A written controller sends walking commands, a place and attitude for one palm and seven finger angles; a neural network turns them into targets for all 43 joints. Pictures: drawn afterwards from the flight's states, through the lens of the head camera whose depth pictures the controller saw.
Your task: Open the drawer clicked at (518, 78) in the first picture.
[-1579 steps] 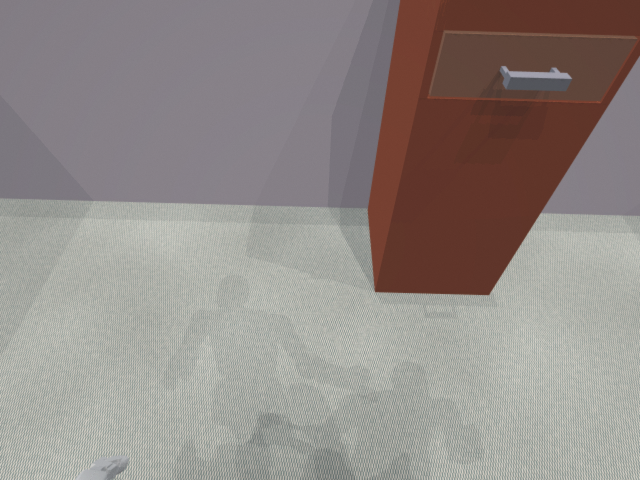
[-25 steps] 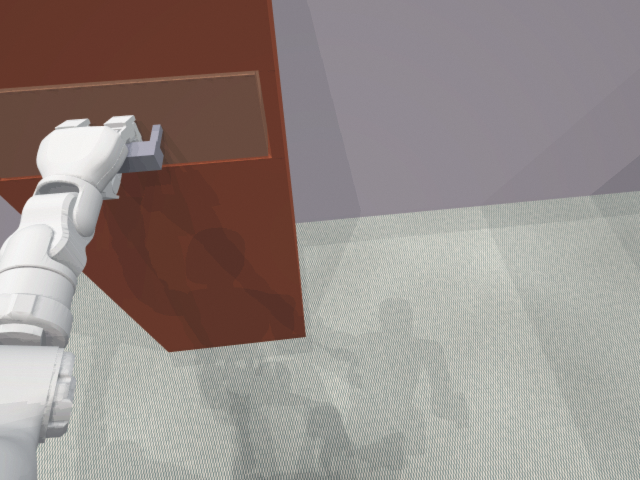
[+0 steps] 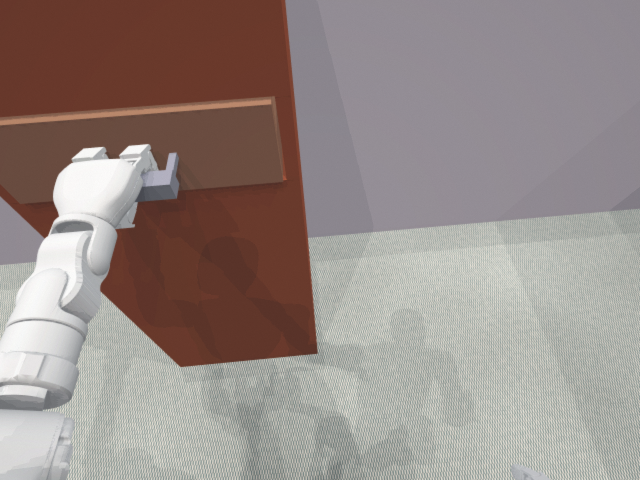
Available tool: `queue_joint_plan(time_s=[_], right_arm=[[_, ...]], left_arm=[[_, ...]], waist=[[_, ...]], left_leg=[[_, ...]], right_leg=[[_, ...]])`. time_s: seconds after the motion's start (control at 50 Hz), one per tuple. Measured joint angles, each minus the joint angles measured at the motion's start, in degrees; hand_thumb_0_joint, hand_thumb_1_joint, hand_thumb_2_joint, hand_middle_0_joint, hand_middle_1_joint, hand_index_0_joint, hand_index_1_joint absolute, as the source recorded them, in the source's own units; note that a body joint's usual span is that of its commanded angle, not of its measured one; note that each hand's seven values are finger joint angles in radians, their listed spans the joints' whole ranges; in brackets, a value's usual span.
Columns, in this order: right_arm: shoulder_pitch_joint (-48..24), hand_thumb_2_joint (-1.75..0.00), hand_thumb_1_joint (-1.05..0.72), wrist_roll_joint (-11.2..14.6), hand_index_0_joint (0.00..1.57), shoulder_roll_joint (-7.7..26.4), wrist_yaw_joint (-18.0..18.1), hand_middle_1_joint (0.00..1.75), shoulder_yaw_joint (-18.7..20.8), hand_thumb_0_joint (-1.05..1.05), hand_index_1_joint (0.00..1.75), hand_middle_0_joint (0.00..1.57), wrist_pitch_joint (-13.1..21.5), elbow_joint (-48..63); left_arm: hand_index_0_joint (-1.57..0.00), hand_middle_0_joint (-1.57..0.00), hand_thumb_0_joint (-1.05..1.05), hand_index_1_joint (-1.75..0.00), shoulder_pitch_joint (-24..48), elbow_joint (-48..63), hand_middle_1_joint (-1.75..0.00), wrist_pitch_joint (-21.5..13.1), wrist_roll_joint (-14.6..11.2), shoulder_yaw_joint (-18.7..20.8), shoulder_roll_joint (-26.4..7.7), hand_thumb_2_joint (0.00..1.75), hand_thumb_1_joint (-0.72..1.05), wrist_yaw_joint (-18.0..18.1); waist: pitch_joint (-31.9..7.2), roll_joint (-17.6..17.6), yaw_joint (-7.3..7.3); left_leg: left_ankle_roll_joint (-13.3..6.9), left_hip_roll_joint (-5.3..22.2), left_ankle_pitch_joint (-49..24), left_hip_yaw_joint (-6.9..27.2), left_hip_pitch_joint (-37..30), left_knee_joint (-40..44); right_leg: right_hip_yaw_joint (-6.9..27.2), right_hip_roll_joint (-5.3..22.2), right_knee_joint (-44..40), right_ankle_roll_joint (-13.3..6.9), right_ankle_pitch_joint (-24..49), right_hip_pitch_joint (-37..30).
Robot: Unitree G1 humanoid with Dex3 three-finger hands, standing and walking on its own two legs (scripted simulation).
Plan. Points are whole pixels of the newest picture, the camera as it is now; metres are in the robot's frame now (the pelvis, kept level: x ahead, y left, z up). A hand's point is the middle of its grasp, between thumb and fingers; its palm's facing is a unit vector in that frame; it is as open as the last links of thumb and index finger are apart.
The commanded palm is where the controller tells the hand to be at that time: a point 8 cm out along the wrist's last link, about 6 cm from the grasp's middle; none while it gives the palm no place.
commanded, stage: pull the drawer open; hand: left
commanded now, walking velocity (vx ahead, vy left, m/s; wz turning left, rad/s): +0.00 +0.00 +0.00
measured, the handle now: (129, 175) +0.46 +0.27 +0.11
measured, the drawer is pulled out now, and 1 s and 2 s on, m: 0.01 0.05 0.11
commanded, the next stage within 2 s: none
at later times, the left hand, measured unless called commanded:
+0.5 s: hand (122, 214) +0.42 +0.28 +0.09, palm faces -0.04 +0.00 -1.00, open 5.9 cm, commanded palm +0.39 +0.27 +0.15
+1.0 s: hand (116, 243) +0.37 +0.27 +0.09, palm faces +0.04 -0.04 -1.00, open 5.9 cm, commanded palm +0.35 +0.27 +0.15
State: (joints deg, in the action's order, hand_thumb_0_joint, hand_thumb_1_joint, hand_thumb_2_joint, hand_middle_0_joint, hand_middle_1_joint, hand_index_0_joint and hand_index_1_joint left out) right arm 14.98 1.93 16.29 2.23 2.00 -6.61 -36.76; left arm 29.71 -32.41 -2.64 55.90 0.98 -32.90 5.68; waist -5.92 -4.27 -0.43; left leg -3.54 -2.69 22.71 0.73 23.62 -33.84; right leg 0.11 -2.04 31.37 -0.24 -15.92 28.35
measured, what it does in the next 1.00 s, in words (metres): stands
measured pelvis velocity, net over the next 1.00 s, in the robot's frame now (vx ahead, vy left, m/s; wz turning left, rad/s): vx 0.00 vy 0.00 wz -0.02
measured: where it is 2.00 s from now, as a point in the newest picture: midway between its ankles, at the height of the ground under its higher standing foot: outside the picture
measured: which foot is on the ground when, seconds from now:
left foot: down 0.00-1.00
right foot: down 0.00-1.00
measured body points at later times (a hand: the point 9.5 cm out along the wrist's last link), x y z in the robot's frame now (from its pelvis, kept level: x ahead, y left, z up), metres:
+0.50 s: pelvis -0.02 -0.01 +0.00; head +0.05 -0.02 +0.44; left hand +0.41 +0.27 +0.14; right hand +0.07 -0.27 -0.14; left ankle -0.08 +0.07 -0.73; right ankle -0.02 -0.12 -0.73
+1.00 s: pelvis +0.00 +0.00 +0.00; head +0.05 -0.02 +0.45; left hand +0.36 +0.27 +0.14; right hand +0.12 -0.26 -0.12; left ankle -0.08 +0.08 -0.72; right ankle -0.02 -0.12 -0.73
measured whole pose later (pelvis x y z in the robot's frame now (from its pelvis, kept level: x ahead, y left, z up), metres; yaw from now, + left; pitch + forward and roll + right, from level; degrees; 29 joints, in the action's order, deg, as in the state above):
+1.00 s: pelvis +0.00 +0.00 +0.00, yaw -1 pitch +11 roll -1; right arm 13.5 1.7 16.0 0.8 2.4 -5.8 -35.0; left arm 14.2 -15.9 2.1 53.4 2.4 -31.5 5.2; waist -6.1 -4.8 -0.5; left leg -3.3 -3.0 21.5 -0.6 20.6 -32.3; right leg 1.4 -1.8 30.2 0.0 -15.4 25.6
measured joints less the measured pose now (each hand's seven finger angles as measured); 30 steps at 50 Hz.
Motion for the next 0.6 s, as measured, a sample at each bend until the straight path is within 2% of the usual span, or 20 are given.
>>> queue_joint_plan(time_s=[0.08, 0.2, 0.42, 0.6], right_arm=[[-1.9, -0.9, -0.91, -0.1, 0.2, -0.4, 0.5, 0.3, -0.3, 0.0, 0.3, 0.2, -0.2, -0.9], [-3.4, -0.9, -0.91, -0.4, 0.2, -1.1, 0.5, 0.3, -0.6, 0.0, 0.3, 0.2, -0.2, -0.5], [-0.7, -0.9, -0.9, -0.7, 0.2, -1.5, 0.6, 0.3, -0.5, 0.0, 0.3, 0.2, -0.6, -1.1], [2.3, -0.9, -0.91, -0.7, 0.2, -0.7, 0.6, 0.3, 0.4, 0.0, 0.3, 0.2, -0.9, -1.8]], left_arm=[[-0.39, -0.37, 0.01, -1.35, 3.5, -2.4, -1.35, -0.3, 0.9, -2.1, 0.9, 0.81, 0.68, -0.3], [-0.39, -0.37, 0.01, -1.35, 6.5, -6.3, -1.34, -0.5, 1.3, -3.4, 1.0, 0.8, 0.67, -1.3], [-0.39, -0.36, 0.01, -1.35, 10.0, -11.4, -1.34, -2.7, 2.1, -2.0, 0.1, 0.8, 0.67, -0.9], [-0.37, -0.36, 0.02, -1.35, 8.8, -12.4, -1.33, -3.3, 2.5, 0.8, -1.5, 0.8, 0.68, 0.3]], waist=[[0.1, 0.5, 1.11], [-0.1, 0.6, 1.2], [0.6, 0.6, 0.47], [0.6, 0.6, -1.06]], left_leg=[[0.1, -0.4, 0.0, 0.8, 0.4, -0.4], [0.5, -0.7, -0.9, 1.1, 0.8, -0.8], [0.6, -0.4, -0.6, 1.4, 2.3, -1.5], [0.7, 0.2, -1.0, 0.3, 3.1, -1.6]], right_leg=[[-0.9, 0.5, 0.5, -0.1, -0.4, 0.2], [-1.3, 0.8, 0.5, -0.2, -0.2, 0.2], [-1.7, 0.6, 1.8, -0.7, 0.1, 2.0], [-0.7, 0.0, 1.8, -0.9, 1.0, 3.1]])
